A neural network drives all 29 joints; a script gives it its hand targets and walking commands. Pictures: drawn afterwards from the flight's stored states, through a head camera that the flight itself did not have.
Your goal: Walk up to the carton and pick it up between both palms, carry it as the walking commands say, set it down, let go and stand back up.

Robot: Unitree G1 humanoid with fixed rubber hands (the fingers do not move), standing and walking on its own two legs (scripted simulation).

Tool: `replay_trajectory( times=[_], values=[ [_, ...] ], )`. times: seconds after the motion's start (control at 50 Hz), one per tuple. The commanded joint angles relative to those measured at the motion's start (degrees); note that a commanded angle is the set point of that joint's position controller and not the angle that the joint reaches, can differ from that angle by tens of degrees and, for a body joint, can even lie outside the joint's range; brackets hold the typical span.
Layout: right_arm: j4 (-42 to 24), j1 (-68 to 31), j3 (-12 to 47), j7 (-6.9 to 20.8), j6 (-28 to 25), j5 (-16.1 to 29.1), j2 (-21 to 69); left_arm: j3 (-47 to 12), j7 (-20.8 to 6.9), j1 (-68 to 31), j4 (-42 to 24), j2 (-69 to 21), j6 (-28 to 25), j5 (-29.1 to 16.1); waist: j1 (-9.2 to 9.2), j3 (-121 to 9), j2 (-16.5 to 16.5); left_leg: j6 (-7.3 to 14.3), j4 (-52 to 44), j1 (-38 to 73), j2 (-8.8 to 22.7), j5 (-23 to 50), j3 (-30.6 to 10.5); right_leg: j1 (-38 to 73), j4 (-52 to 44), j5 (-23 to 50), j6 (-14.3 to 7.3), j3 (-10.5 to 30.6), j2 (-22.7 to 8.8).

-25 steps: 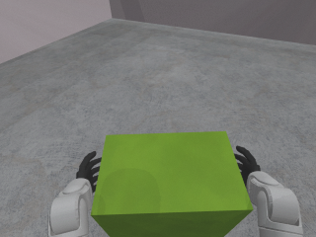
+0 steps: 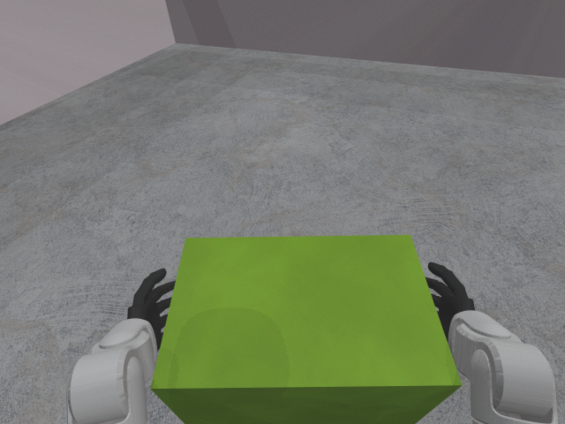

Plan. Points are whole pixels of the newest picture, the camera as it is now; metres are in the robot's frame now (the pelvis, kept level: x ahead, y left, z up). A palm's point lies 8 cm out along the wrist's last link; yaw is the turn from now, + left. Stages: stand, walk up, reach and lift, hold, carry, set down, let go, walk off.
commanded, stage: carry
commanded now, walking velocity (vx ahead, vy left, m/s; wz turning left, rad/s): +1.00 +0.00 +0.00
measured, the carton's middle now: (298, 343) +0.25 +0.00 +0.03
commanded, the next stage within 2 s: none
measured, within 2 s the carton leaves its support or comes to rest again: neither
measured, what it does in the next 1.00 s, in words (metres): walks ahead: right foot, then left foot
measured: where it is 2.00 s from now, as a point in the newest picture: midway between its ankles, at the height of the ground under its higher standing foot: (298, 277)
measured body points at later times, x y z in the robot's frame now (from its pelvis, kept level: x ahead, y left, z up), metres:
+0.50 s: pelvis +0.32 +0.02 -0.01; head +0.32 +0.02 +0.44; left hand +0.58 +0.19 +0.06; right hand +0.55 -0.19 +0.06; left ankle +0.25 +0.12 -0.75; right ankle +0.24 -0.11 -0.66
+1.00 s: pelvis +0.76 -0.05 +0.00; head +0.78 -0.08 +0.45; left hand +0.99 +0.17 +0.09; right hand +1.04 -0.21 +0.07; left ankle +0.87 +0.10 -0.69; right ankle +0.67 -0.12 -0.75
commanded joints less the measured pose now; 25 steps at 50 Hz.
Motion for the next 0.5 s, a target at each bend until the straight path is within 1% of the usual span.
replay_trajectory(
  times=[0.0, 0.02, 0.04, 0.06, 0.08, 0.1, 0.12, 0.14, 0.16, 0.18, 0.22, 0.24, 0.26, 0.28, 0.3, 0.32, 0.34, 0.36, 0.38, 0.4, 0.42, 0.44, 0.46, 0.48],
  values=[
    [-7.4, -27.4, 41.7, 9.9, -0.6, 18.4, 39.2, -41.6, -9.2, -25.1, -7.2, -42.6, 0.1, -16.1, 1.02, -3.6, 0.2, 3.0, 3.7, -10.5, 7.1, -4.2, -3.5, 18.1, -4.4, 0.2, -1.2, -0.9, -1.1],
    [-7.8, -29.0, 41.5, 10.2, -0.4, 18.5, 38.9, -41.3, -9.0, -23.7, -6.7, -42.0, -0.1, -15.2, 2.49, -5.7, -7.7, 0.7, 15.9, -20.3, 3.7, 1.5, 0.1, 27.6, -7.9, -8.5, -4.5, 10.9, -7.7],
    [-9.2, -30.4, 41.8, 10.8, 0.1, 19.8, 38.4, -40.7, -8.5, -20.8, -6.1, -41.6, -0.3, -14.0, 3.60, -6.6, -18.0, -0.2, 26.4, -32.5, 1.0, 0.2, -1.1, 34.5, -10.3, -11.3, -10.7, 28.7, -17.1],
    [-9.1, -30.9, 41.6, 11.3, -0.1, 19.9, 38.4, -40.9, -8.1, -21.8, -7.7, -42.0, -0.5, -13.8, 3.73, -4.0, -16.6, 0.0, 34.5, -41.3, 1.1, -9.2, -4.4, 35.9, -12.1, -5.1, -13.7, 34.4, -21.5],
    [-8.9, -31.8, 41.4, 11.8, -0.7, 20.5, 39.0, -41.7, -7.9, -24.1, -9.3, -42.9, -0.8, -14.2, 3.53, -3.9, -10.7, 0.1, 38.5, -43.6, 3.6, -9.1, -7.8, 34.6, -12.3, -3.9, -14.0, 32.6, -22.4],
    [-8.5, -31.8, 41.2, 12.1, -1.1, 21.1, 39.8, -42.7, -7.7, -25.5, -11.0, -43.3, -1.2, -14.6, 3.30, -4.7, -7.2, -0.1, 36.8, -42.2, 5.3, -6.6, -8.7, 32.5, -13.8, -7.3, -12.8, 28.9, -21.6],
    [-8.4, -32.3, 41.0, 12.2, -1.4, 21.2, 40.4, -43.7, -7.6, -27.1, -12.9, -43.5, -1.5, -15.4, 3.03, -3.7, -6.4, -0.7, 31.4, -39.1, 6.2, -5.0, -8.2, 28.5, -15.7, -9.9, -10.9, 24.0, -20.0],
    [-8.3, -31.9, 41.0, 12.2, -1.7, 21.0, 40.6, -44.4, -7.7, -27.6, -14.3, -43.5, -1.7, -16.2, 2.67, -2.5, -7.6, -1.6, 26.8, -34.2, 5.7, -2.9, -6.7, 24.2, -16.3, -9.0, -9.1, 18.5, -17.3],
    [-8.3, -31.1, 41.1, 11.9, -1.8, 20.5, 40.9, -44.8, -8.1, -27.4, -14.6, -43.5, -1.7, -16.7, 2.48, -1.8, -9.0, -2.1, 23.0, -29.6, 4.4, -1.1, -4.5, 21.1, -16.7, -7.1, -7.9, 14.1, -14.9],
    [-8.1, -29.3, 41.0, 11.5, -1.8, 19.6, 40.9, -45.0, -8.5, -26.5, -14.6, -43.3, -1.5, -17.2, 2.42, -0.7, -9.8, -2.3, 19.7, -26.3, 3.1, 0.4, -2.0, 19.2, -17.2, -5.3, -7.2, 11.0, -13.3],
    [-8.4, -26.4, 40.7, 10.5, -1.7, 18.1, 39.9, -45.0, -9.2, -24.5, -13.7, -42.4, -1.1, -18.2, 2.23, 1.1, -11.7, -1.8, 15.1, -20.8, 1.1, 4.0, 2.5, 16.8, -17.9, -1.0, -6.4, 7.1, -11.9],
    [-9.3, -26.0, 40.6, 10.1, -1.6, 17.8, 39.4, -44.9, -9.6, -23.9, -13.8, -41.9, -1.0, -18.7, 2.06, 1.0, -12.7, -1.4, 13.7, -17.4, 0.0, 5.6, 4.2, 16.4, -16.4, 5.8, -5.7, 5.4, -11.4],
    [-9.8, -25.4, 40.5, 9.7, -1.6, 17.4, 39.1, -44.9, -9.8, -23.5, -14.1, -41.5, -0.9, -19.1, 1.64, -0.3, -13.5, -1.0, 12.4, -12.5, -1.4, 6.3, 6.4, 16.0, -12.5, 15.6, -4.7, 3.0, -10.7],
    [-10.0, -24.5, 40.3, 9.4, -1.5, 17.1, 39.2, -44.9, -10.1, -23.4, -14.7, -41.4, -0.8, -19.6, 0.84, -2.9, -13.2, -0.5, 11.0, -4.6, -3.1, 6.3, 8.6, 14.6, -5.1, 25.5, -3.4, -0.3, -8.8],
    [-9.5, -22.7, 39.7, 9.2, -1.4, 16.6, 38.9, -44.9, -10.3, -23.7, -15.3, -41.3, -0.7, -19.9, -0.79, -7.4, -9.8, 0.1, 10.5, 7.8, -4.1, 4.0, 8.8, 9.8, 8.1, 31.3, -1.7, -3.3, -6.0],
    [-9.0, -20.6, 39.2, 8.7, -1.4, 15.2, 37.6, -45.2, -10.7, -25.8, -16.5, -40.2, -0.4, -20.2, -3.62, -11.0, -0.5, 1.9, 5.6, 18.8, 3.8, -7.9, -5.3, -2.0, 26.7, 24.7, 1.0, -4.3, -3.9],
    [-7.9, -21.8, 39.6, 8.3, -1.7, 14.0, 36.9, -45.5, -11.3, -25.9, -15.5, -40.5, 0.1, -20.3, -2.18, -10.5, 16.0, 8.0, -4.1, 24.3, 17.5, -18.4, -34.9, -18.7, 40.6, -2.1, 2.1, -0.2, 2.3],
    [-10.2, -24.1, 41.1, 8.4, -1.7, 15.6, 37.7, -44.8, -11.8, -25.8, -15.1, -40.4, -0.1, -20.2, -0.96, -6.2, 12.7, 11.5, -6.0, 24.4, 23.4, -7.7, -41.1, -29.1, 50.0, -9.5, -0.4, 7.1, 0.5],
    [-10.2, -23.8, 41.0, 8.4, -1.5, 15.4, 39.0, -44.3, -12.1, -25.6, -13.5, -40.9, -0.3, -20.3, -0.67, -6.2, 3.9, 11.8, -2.7, 24.0, 23.5, 1.9, -37.2, -30.7, 53.5, -8.7, -1.7, 10.0, -2.7],
    [-10.4, -24.4, 41.3, 8.5, -1.6, 15.3, 39.9, -44.0, -12.2, -25.1, -11.4, -42.4, -0.5, -19.9, -0.47, -7.0, -1.8, 10.5, -2.0, 22.6, 22.6, 5.7, -33.2, -30.7, 51.8, -6.8, -2.0, 10.4, -4.2],
    [-11.6, -26.4, 42.1, 8.9, -1.9, 16.6, 40.7, -43.3, -12.1, -23.9, -9.8, -43.7, -0.8, -19.0, -0.30, -5.8, -4.3, 8.7, -3.1, 19.6, 21.2, 8.6, -27.7, -29.3, 47.3, -4.4, -1.7, 10.2, -5.5],
    [-12.0, -27.8, 42.8, 9.6, -2.2, 18.2, 41.5, -42.8, -11.7, -23.3, -8.8, -44.7, -1.3, -17.8, -0.21, -5.0, -2.1, 7.0, -5.1, 18.3, 19.2, 8.2, -22.7, -28.0, 41.7, -1.2, -1.1, 9.3, -5.8],
    [-12.5, -28.7, 43.5, 10.3, -2.5, 19.4, 42.0, -42.6, -11.1, -24.0, -9.6, -44.8, -1.7, -17.1, -0.23, -3.0, 0.6, 6.1, -7.0, 16.8, 17.4, 9.2, -19.1, -27.0, 38.0, 1.0, -0.6, 7.3, -4.9],
    [-12.2, -28.5, 43.8, 10.9, -2.6, 20.2, 42.3, -42.3, -10.4, -23.8, -9.8, -44.9, -1.9, -16.3, -0.20, -1.0, 2.7, 5.8, -9.0, 15.5, 16.3, 9.7, -15.9, -26.7, 33.9, 2.5, -0.2, 5.8, -4.7]
  ],
)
